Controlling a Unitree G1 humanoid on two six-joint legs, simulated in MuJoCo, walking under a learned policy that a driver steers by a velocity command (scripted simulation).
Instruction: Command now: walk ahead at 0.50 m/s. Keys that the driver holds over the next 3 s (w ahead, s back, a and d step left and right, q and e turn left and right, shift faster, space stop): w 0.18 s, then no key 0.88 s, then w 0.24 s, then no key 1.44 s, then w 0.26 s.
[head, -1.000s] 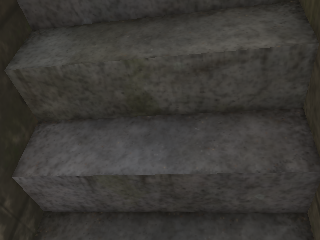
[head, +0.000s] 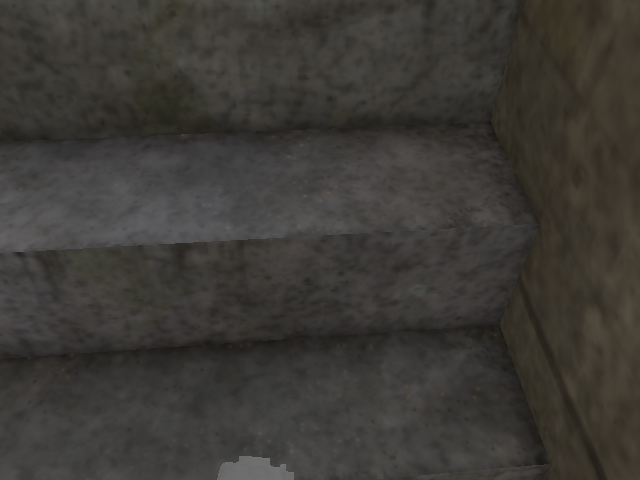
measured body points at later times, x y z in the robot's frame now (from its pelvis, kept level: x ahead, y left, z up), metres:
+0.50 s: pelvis +0.12 +0.09 +0.21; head +0.14 +0.09 +0.66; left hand +0.28 +0.33 +0.11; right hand +0.20 -0.12 +0.06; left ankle +0.16 +0.19 -0.47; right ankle +0.17 -0.07 -0.29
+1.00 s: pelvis +0.21 +0.09 +0.24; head +0.23 +0.09 +0.69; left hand +0.38 +0.30 +0.13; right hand +0.32 -0.12 +0.10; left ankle +0.16 +0.19 -0.47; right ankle +0.21 -0.04 -0.47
